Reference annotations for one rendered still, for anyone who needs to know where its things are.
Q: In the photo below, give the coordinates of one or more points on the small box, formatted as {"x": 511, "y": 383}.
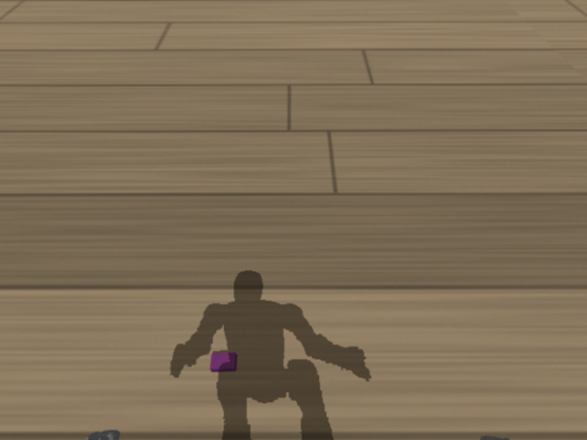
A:
{"x": 223, "y": 362}

